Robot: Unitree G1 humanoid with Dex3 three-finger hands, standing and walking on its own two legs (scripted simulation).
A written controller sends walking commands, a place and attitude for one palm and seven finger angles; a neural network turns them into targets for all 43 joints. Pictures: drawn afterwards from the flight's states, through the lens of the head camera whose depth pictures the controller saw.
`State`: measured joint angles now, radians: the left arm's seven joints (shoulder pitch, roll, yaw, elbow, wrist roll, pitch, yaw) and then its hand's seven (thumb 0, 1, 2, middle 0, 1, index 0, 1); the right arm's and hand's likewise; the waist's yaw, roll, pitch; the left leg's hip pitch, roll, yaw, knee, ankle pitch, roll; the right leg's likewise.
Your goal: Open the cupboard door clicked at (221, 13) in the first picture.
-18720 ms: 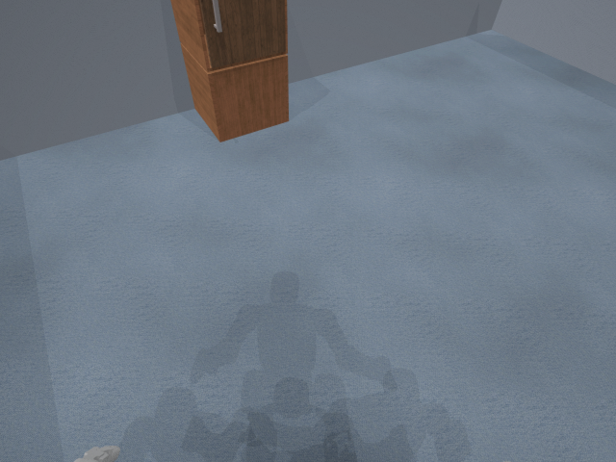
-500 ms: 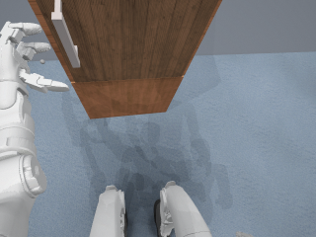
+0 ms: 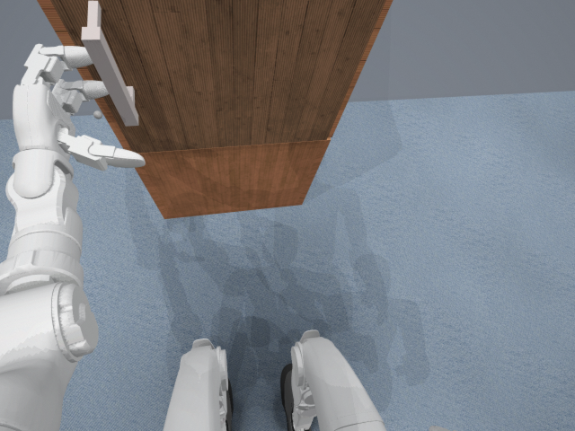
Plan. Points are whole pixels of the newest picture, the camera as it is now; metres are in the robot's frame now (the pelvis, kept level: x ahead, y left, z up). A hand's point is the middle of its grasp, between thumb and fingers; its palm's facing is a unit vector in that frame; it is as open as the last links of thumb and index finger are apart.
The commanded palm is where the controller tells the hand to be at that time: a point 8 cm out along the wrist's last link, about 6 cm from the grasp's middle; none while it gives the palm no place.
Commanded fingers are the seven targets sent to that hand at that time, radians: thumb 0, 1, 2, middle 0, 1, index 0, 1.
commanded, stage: slide the fingers in behind the handle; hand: left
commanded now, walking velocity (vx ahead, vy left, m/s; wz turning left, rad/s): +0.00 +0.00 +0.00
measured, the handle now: (114, 71) +0.58 +0.19 +0.04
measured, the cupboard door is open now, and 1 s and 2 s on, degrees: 0 0 0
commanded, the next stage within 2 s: close the thumb around the handle in 1.12 s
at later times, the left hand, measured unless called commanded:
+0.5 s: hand (129, 109) +0.53 +0.17 +0.03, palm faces +0.10 -1.00 -0.02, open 14.0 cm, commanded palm +0.50 +0.20 +0.03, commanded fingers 0.00 -0.50 0.30 -0.30 -1.20 -0.30 -1.20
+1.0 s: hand (141, 112) +0.52 +0.16 +0.03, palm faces +0.10 -0.99 -0.03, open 14.0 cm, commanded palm +0.50 +0.19 +0.03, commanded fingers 0.00 -0.50 0.30 -0.30 -1.20 -0.30 -1.20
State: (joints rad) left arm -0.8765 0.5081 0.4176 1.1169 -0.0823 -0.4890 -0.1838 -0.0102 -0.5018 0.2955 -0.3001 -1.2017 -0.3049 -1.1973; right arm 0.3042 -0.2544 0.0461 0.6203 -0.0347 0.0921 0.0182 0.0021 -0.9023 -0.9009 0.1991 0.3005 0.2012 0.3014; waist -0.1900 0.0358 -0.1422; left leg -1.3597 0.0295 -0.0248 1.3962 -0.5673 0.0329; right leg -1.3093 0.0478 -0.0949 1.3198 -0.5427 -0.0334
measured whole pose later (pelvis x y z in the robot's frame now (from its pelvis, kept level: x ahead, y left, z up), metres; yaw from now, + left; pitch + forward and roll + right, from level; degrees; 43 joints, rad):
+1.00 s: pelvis +0.00 -0.01 +0.00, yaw +1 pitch +30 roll -3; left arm -0.90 0.40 0.35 1.16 -0.04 -0.55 -0.03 -0.01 -0.50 0.30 -0.30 -1.20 -0.30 -1.20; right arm 0.31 -0.24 0.03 0.63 -0.05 0.10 0.04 0.00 -0.90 -0.90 0.20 0.30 0.20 0.30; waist -0.19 0.04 -0.15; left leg -1.35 0.02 -0.01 1.39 -0.57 0.02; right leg -1.31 0.04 -0.08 1.33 -0.55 -0.04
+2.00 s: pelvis +0.00 +0.00 +0.00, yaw +0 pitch +30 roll -4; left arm -0.89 0.39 0.36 1.15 -0.05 -0.55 -0.05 0.01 0.75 0.83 -0.38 -1.34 -0.38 -1.34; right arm 0.31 -0.24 0.03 0.63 -0.05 0.10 0.04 0.00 -0.90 -0.90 0.20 0.30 0.20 0.30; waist -0.19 0.04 -0.16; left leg -1.34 0.02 -0.01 1.39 -0.57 0.03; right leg -1.31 0.04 -0.08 1.33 -0.55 -0.03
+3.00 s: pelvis +0.03 -0.05 +0.03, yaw +5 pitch +23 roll +2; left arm 0.07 -0.11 -0.19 0.32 0.13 -0.43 0.56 0.00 0.64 0.69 -0.33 -1.30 -0.40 -1.35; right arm 0.12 -0.12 0.01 0.58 -0.08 -0.03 0.04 0.01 -0.90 -0.90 0.20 0.30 0.20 0.30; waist -0.03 0.00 -0.22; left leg -1.07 0.00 -0.04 1.23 -0.56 -0.05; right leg -1.06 0.03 -0.10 1.26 -0.60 -0.11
